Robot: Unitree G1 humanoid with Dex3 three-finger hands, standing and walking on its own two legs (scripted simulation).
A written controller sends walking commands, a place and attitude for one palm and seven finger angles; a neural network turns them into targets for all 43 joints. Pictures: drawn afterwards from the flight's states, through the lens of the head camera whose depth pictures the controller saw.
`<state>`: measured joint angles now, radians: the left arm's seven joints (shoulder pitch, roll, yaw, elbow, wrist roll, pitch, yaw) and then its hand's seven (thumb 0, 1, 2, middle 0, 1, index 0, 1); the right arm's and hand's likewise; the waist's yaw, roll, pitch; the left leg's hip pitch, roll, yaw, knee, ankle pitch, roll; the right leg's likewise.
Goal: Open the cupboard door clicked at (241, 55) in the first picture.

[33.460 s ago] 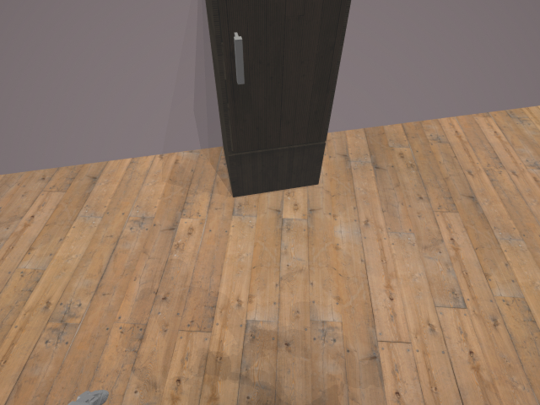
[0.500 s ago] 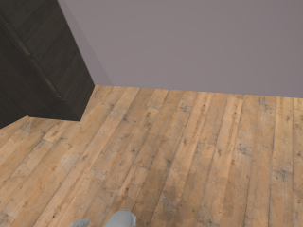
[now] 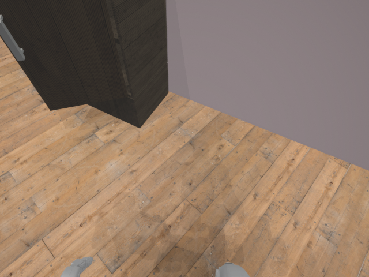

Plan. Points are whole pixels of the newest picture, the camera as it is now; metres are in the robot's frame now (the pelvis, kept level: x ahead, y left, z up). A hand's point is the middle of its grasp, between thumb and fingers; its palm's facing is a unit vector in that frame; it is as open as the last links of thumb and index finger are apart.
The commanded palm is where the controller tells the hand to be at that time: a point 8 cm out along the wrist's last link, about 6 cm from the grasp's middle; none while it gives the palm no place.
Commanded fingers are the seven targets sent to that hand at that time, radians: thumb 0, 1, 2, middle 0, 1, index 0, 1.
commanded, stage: turn to face it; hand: left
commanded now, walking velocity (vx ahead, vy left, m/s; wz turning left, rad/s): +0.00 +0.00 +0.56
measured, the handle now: (10, 38) +0.86 +0.72 -0.04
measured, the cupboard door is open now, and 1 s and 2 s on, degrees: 44 44 44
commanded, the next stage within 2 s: take the last steps up to it in 0.42 s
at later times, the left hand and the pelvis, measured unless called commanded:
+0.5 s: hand out of the picture -0.01 +0.17 -0.18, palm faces +0.33 -0.92 -0.22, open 7.3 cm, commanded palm none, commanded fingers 0.00 0.90 0.90 -0.20 -0.30 -0.20 -0.30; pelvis +0.01 -0.02 -0.01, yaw +17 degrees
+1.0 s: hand out of the picture +0.08 +0.22 -0.16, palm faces +0.38 -0.90 -0.22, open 7.4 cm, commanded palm none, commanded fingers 0.00 0.90 0.90 -0.20 -0.30 -0.20 -0.30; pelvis +0.05 +0.01 -0.01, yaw +22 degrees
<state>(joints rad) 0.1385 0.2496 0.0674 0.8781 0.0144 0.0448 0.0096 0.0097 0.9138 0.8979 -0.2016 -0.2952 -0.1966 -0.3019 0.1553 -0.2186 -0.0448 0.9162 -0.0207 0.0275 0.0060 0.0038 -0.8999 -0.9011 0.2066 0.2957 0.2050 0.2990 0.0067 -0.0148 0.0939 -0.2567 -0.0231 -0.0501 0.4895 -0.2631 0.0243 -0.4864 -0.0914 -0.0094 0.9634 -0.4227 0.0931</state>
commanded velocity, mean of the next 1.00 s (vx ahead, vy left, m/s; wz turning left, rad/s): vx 0.15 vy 0.08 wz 0.29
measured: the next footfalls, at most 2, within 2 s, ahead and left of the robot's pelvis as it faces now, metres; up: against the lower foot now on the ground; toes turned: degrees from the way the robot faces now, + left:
right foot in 0.12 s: +0.06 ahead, -0.15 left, +0.00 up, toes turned +1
left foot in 0.52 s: +0.02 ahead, +0.09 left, +0.00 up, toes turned +20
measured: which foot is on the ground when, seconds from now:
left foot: down 0.00-0.12, up 0.14-0.50, down 0.52-0.98, up 1.00-1.00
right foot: up 0.00-0.10, down 0.12-0.52, up 0.54-0.96, down 0.98-1.00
